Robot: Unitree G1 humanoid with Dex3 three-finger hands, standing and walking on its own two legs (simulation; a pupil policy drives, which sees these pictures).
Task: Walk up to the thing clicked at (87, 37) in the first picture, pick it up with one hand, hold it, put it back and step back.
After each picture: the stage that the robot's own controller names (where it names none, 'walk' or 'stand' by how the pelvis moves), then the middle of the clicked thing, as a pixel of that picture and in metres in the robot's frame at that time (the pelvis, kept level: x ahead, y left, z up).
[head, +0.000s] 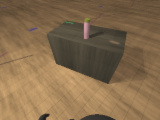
stand; (86, 29) +1.07 +0.09 +0.02
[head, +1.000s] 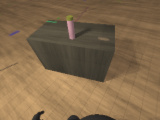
walk; (71, 28) +0.94 +0.24 +0.05
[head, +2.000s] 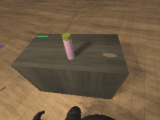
walk; (69, 47) +0.61 +0.23 +0.05
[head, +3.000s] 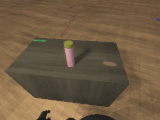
stand; (69, 55) +0.55 +0.20 +0.03
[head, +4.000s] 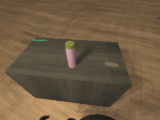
stand; (71, 55) +0.54 +0.19 +0.02
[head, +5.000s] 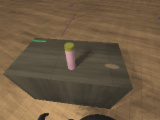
stand; (70, 57) +0.51 +0.19 +0.02
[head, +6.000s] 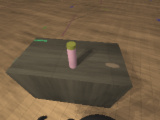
stand; (72, 56) +0.54 +0.18 +0.02
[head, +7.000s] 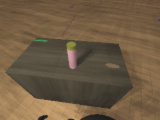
stand; (72, 56) +0.53 +0.17 +0.02
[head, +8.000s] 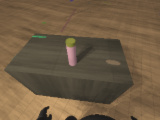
rise first; (71, 53) +0.54 +0.18 +0.03
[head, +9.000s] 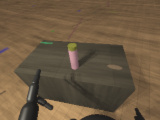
rise first; (73, 57) +0.54 +0.20 +0.03
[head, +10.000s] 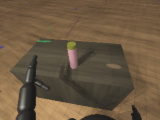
go down; (72, 56) +0.54 +0.18 +0.03
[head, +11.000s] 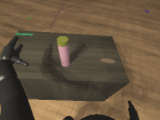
go down; (64, 53) +0.51 +0.18 +0.05
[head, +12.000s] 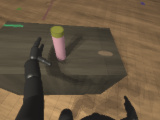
close in; (59, 45) +0.53 +0.19 +0.07
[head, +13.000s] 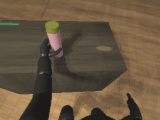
close; (55, 42) +0.54 +0.20 +0.10
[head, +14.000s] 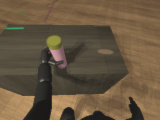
lift; (58, 54) +0.45 +0.18 +0.09
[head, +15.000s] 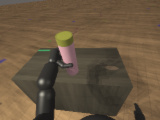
lift; (69, 56) +0.32 +0.12 +0.26
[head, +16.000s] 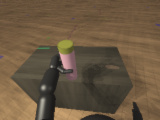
hold; (69, 63) +0.32 +0.14 +0.21
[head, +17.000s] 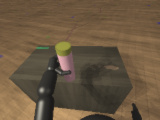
hold; (67, 64) +0.32 +0.15 +0.20
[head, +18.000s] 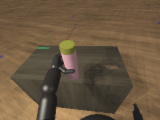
crouch; (70, 63) +0.32 +0.12 +0.21
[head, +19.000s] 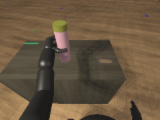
crouch; (63, 44) +0.45 +0.16 +0.22
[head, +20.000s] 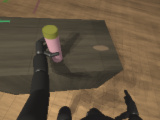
lower; (54, 46) +0.50 +0.18 +0.08
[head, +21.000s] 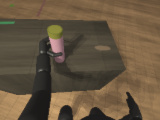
lower; (57, 47) +0.49 +0.17 +0.09
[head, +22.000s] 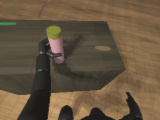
lower; (57, 47) +0.49 +0.18 +0.09
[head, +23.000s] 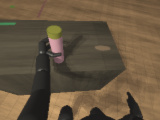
lower; (57, 47) +0.49 +0.17 +0.09
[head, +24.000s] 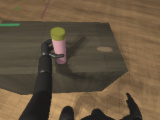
loosen; (60, 48) +0.49 +0.17 +0.09
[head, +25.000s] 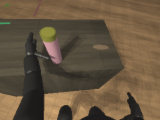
withdraw; (53, 48) +0.48 +0.18 +0.09
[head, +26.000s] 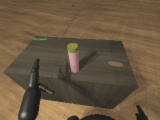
sink last; (74, 59) +0.47 +0.16 +0.06
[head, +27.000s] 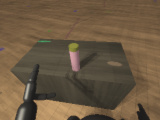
stand; (74, 58) +0.50 +0.17 +0.06
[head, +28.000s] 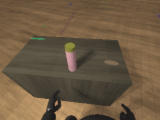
stand; (71, 58) +0.48 +0.17 +0.04
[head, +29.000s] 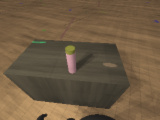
walk; (71, 60) +0.49 +0.17 +0.03
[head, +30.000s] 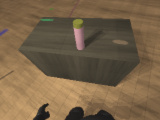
walk; (79, 36) +0.64 +0.14 +0.05
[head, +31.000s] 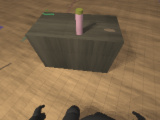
walk; (79, 22) +0.90 +0.17 +0.05
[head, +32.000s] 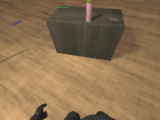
stand; (89, 11) +1.25 +0.10 +0.05
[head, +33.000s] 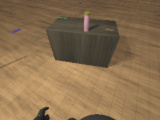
stand; (86, 22) +1.23 +0.11 +0.03
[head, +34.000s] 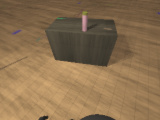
stand; (84, 21) +1.25 +0.13 +0.02
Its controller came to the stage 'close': yes
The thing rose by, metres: 0.23
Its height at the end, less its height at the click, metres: +0.00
